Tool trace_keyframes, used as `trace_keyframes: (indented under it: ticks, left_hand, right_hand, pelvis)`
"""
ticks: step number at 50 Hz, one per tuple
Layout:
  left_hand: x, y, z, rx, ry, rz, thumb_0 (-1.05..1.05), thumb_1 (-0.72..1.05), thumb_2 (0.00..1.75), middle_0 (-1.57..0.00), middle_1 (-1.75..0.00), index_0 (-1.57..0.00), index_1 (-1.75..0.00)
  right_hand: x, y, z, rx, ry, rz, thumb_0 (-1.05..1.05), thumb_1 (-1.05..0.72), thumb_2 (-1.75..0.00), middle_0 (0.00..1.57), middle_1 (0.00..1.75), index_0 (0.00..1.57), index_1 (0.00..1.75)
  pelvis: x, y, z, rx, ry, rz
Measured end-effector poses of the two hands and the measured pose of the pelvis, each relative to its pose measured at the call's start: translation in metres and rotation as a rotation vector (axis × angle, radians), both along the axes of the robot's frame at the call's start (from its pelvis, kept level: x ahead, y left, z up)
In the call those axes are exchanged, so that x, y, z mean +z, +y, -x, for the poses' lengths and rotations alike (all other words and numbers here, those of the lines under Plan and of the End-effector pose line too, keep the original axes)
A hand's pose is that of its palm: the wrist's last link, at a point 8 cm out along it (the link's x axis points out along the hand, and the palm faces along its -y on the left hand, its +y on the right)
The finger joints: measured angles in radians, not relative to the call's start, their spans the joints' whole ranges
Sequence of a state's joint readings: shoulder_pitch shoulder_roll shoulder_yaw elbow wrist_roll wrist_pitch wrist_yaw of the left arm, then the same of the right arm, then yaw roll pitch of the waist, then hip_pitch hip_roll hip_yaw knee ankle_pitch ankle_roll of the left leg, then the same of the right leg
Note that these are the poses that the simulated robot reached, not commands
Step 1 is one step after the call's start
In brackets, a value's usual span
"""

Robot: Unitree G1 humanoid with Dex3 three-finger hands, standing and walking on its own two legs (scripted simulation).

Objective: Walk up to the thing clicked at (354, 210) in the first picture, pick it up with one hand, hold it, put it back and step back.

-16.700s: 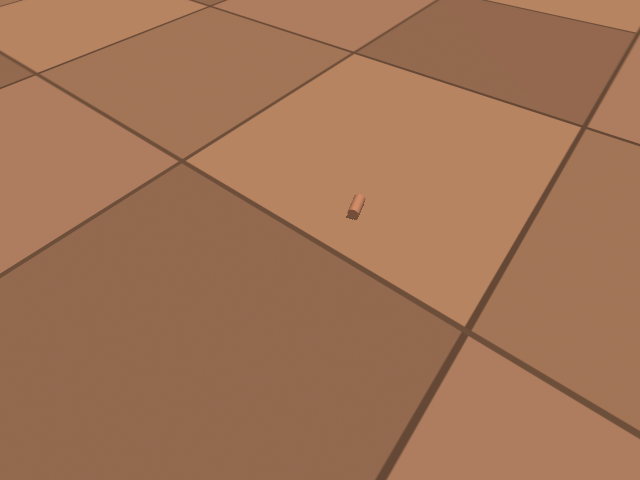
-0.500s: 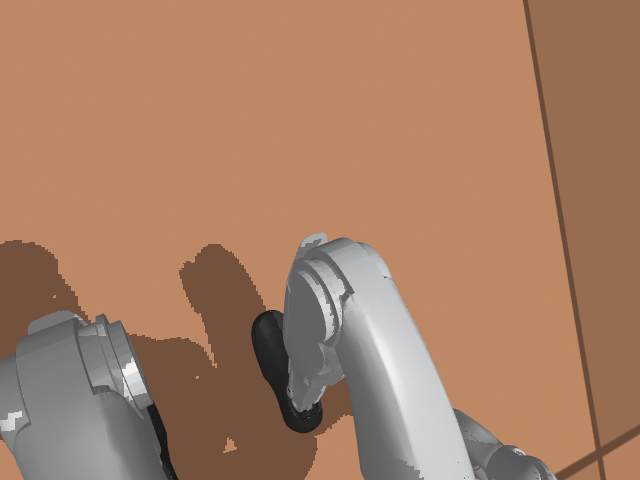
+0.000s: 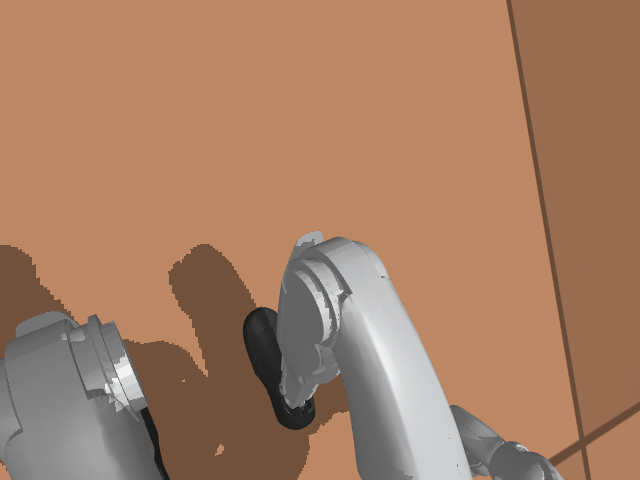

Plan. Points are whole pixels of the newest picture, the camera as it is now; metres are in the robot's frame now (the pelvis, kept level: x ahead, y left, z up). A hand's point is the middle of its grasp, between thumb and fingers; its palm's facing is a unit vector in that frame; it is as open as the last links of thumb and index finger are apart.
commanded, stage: close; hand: left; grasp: from above
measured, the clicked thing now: out of the picture +0.42 +0.34 -0.27
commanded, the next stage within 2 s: settle in 1.16 s
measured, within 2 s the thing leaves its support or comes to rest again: leaves its support in 1.66 s
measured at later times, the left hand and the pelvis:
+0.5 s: hand out of the picture +0.41 +0.34 -0.26, palm faces -0.41 -0.17 -0.90, open 10.0 cm; pelvis -0.01 +0.00 +0.00, yaw -1 degrees
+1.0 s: hand out of the picture +0.41 +0.34 -0.25, palm faces -0.41 -0.19 -0.89, open 8.2 cm; pelvis +0.00 +0.00 +0.00, yaw +0 degrees
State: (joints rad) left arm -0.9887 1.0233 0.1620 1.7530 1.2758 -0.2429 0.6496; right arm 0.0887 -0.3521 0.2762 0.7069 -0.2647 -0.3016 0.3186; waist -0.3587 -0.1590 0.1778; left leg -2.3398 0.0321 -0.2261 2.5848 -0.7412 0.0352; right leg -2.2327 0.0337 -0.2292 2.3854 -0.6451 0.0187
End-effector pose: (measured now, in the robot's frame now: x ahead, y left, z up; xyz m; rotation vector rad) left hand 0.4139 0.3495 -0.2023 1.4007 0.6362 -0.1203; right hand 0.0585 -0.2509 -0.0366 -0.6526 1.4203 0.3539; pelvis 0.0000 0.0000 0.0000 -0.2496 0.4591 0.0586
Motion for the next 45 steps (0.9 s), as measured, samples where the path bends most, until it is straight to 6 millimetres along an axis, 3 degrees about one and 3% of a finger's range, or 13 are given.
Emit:
trace_keyframes:
  ticks: [11, 29, 45]
  left_hand:
    - [0.004, -0.006, -0.001, -0.058, -0.01, 0.016, 0.0, -0.08, 0.7, -0.38, -0.81, -0.4, -0.79]
    - [0.006, -0.01, -0.003, -0.042, -0.043, -0.004, 0.0, 0.13, 0.55, -0.53, -0.69, -0.57, -0.65]
    - [0.009, -0.008, -0.005, -0.035, -0.041, 0.01, 0.0, 0.31, 0.43, -0.62, -0.56, -0.71, -0.54]
  right_hand:
    - [-0.006, 0.009, -0.011, 0.03, -0.031, -0.034, 0.01, -0.9, -0.9, 0.2, 0.3, 0.2, 0.3]
    - [0.006, -0.002, 0.001, 0.023, -0.02, 0.006, 0.01, -0.9, -0.9, 0.2, 0.3, 0.2, 0.3]
    - [-0.001, 0.008, -0.005, 0.022, -0.029, -0.027, 0.01, -0.9, -0.9, 0.2, 0.3, 0.2, 0.3]
  pelvis:
    - [0.001, 0.001, 0.001, -0.003, -0.012, 0.008]
    - [0.002, 0.0, 0.005, -0.009, -0.013, 0.009]
    - [0.003, 0.001, 0.003, -0.006, -0.006, 0.007]
